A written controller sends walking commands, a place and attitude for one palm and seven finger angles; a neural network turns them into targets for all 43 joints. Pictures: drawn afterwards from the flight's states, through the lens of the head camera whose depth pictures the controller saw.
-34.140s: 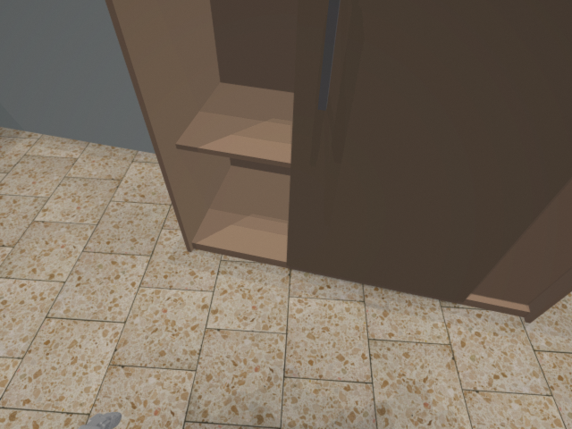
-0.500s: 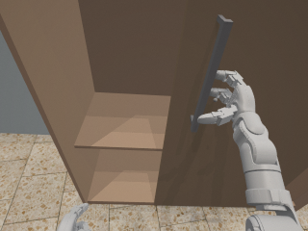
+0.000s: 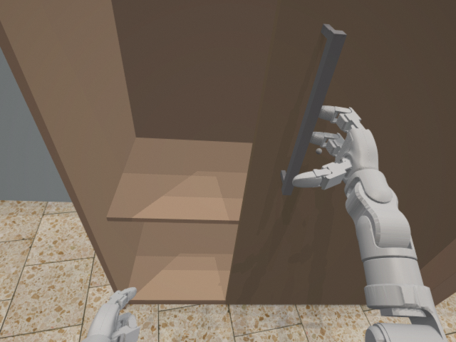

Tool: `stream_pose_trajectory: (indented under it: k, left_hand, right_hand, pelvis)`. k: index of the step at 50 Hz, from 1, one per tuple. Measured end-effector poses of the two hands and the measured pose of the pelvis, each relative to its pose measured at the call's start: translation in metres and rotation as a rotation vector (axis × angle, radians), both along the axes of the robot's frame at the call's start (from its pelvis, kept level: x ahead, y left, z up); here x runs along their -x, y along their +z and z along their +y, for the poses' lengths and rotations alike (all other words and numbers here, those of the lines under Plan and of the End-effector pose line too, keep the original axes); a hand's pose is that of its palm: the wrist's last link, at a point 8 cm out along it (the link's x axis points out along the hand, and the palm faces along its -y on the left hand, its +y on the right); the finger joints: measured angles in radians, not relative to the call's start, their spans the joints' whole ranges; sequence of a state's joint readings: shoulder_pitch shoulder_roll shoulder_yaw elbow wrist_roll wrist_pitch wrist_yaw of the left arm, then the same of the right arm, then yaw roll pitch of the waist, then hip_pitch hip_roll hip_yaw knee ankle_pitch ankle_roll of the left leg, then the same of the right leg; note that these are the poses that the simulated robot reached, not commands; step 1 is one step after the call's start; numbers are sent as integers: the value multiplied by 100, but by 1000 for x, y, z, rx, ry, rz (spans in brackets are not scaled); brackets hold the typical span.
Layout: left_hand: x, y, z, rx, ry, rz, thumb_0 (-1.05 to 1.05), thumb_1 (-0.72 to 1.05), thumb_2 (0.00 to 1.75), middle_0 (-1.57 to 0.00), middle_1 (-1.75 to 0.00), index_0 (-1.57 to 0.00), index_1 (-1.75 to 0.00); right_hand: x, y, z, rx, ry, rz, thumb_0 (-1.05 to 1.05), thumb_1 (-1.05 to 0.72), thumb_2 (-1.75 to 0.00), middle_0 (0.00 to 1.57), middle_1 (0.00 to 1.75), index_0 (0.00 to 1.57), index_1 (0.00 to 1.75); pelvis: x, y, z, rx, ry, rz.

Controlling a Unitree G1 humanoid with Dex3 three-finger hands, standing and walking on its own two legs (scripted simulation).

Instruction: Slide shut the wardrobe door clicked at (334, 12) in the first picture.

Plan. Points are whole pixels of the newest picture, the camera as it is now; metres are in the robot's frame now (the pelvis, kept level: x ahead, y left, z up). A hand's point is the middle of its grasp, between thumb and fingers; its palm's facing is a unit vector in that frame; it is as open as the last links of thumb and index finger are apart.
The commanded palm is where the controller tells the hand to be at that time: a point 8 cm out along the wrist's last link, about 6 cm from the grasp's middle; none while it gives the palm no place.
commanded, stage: move the hooked fingers beside the handle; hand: right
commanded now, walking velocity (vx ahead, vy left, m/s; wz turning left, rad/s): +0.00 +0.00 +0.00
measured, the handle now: (303, 123) +0.46 -0.10 +0.20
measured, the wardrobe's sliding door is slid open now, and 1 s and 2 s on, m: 0.42 0.42 0.42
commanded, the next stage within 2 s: none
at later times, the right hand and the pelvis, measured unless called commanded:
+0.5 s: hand (326, 154) +0.37 -0.13 +0.20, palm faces -0.02 +1.00 -0.02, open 14.0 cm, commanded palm +0.36 -0.19 +0.20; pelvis +0.00 +0.01 +0.00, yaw +0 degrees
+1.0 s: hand (340, 156) +0.37 -0.15 +0.20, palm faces -0.03 +1.00 -0.03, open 14.0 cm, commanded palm +0.35 -0.21 +0.20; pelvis +0.01 +0.00 +0.00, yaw +1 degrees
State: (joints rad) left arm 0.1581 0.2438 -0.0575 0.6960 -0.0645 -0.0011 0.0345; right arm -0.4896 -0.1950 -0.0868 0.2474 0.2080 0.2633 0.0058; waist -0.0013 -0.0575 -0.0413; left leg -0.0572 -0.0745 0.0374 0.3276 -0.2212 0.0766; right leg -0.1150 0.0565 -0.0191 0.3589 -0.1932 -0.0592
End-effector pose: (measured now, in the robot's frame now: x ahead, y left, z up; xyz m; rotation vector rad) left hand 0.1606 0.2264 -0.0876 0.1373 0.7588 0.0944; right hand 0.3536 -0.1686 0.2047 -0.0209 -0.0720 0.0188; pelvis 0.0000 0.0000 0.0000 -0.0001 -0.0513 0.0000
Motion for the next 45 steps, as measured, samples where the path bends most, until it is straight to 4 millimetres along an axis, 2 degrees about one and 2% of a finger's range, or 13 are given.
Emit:
stream_pose_trajectory:
  k: [20, 29, 38, 45]
  left_hand:
    - [1, 0, 19, -13, 29, 7, 1, 90, 90, -20, -30, -20, -30]
    - [1, 1, 23, -27, 32, 8, 1, 90, 90, -20, -30, -20, -30]
    - [5, 0, 23, -26, 47, 11, 1, 90, 90, -20, -30, -20, -30]
    - [6, -1, 19, -23, 55, 12, 1, 90, 90, -20, -30, -20, -30]
  right_hand:
    - [0, 2, -9, -3, 8, -11, -1, 50, -30, 29, 120, 29, 120]
    - [-1, -7, -19, -3, -7, 32, -1, 50, -30, 30, 120, 30, 120]
    - [-4, 4, -33, 2, -5, -17, -2, 50, -30, 30, 120, 30, 120]
    - [-1, -10, -34, 1, 17, 35, -1, 50, -30, 30, 120, 30, 120]
  pelvis:
    - [-4, -1, 9, 4, 9, 10]
    - [-1, -2, 11, 2, 5, 13]
    - [-3, -2, 9, 0, 9, 23]
    - [-5, -2, 3, -2, 10, 25]
